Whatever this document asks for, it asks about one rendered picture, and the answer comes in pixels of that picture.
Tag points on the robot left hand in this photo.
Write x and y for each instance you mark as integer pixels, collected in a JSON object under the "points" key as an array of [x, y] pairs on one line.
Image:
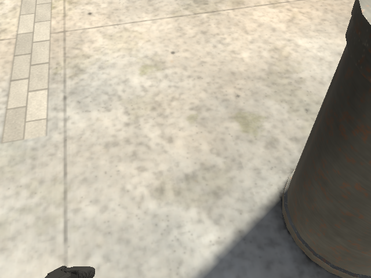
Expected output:
{"points": [[72, 272]]}

